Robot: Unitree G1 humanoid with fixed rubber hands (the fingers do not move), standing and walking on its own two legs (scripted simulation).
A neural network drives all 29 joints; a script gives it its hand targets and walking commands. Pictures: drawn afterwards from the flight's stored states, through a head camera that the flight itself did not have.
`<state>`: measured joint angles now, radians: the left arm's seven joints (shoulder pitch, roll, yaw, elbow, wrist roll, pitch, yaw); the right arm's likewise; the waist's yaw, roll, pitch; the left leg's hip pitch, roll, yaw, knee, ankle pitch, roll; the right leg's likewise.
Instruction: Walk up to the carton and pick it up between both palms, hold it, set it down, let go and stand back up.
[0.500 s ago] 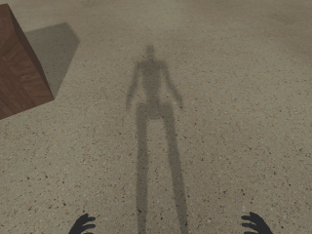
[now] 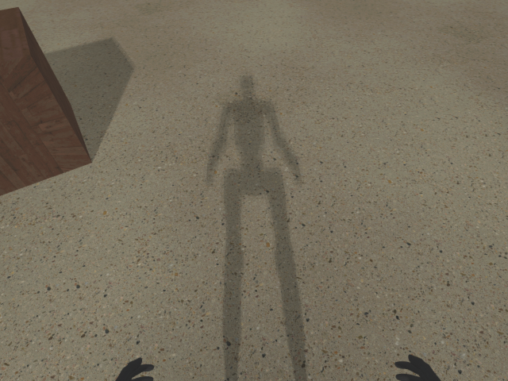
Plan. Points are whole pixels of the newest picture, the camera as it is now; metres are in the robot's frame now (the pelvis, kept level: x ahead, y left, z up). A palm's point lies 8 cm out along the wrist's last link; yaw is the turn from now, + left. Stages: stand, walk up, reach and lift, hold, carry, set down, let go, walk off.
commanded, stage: stand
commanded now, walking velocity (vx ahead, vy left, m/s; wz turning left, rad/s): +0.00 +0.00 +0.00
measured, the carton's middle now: out of the picture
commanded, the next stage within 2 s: none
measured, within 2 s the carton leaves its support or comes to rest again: neither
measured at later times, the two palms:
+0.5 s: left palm out of the picture +0.10 +0.25 -0.10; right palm out of the picture +0.11 -0.25 -0.10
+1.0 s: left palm out of the picture +0.10 +0.25 -0.10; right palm out of the picture +0.11 -0.25 -0.10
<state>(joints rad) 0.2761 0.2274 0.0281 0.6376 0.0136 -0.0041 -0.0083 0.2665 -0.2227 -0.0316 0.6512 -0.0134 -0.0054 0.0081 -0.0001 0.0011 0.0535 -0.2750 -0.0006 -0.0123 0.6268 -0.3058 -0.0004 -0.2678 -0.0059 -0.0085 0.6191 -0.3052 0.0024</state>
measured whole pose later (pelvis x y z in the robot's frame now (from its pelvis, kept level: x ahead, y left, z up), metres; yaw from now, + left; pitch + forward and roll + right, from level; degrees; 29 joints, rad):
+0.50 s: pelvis +0.00 +0.00 +0.00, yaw +1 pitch -3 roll +0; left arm 0.28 0.23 0.02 0.65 0.01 0.00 -0.01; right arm 0.28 -0.23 -0.03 0.67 -0.01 0.00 0.01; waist 0.00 0.00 0.05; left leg -0.27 0.00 -0.02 0.61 -0.30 0.00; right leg -0.26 -0.01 -0.02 0.61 -0.30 0.00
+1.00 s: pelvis +0.00 -0.01 +0.00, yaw +1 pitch -2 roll +0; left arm 0.29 0.24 0.02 0.67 0.01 0.00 -0.01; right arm 0.28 -0.23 -0.03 0.68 -0.01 0.00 0.00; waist 0.00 0.00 0.05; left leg -0.27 0.00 -0.04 0.60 -0.29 -0.01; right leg -0.25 -0.01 -0.03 0.59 -0.30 0.00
